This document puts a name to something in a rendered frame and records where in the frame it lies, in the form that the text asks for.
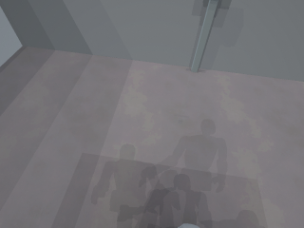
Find panel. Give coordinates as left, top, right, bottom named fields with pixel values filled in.
left=191, top=0, right=219, bottom=72

